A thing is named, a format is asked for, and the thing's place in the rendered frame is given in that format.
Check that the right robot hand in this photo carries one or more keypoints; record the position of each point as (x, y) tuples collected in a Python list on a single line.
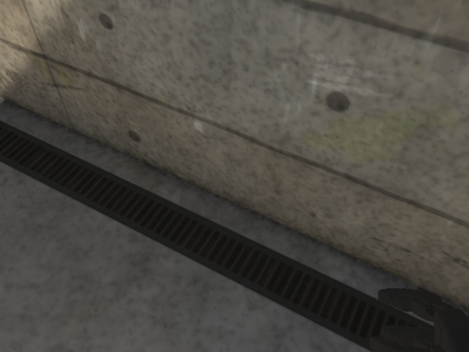
[(451, 325)]

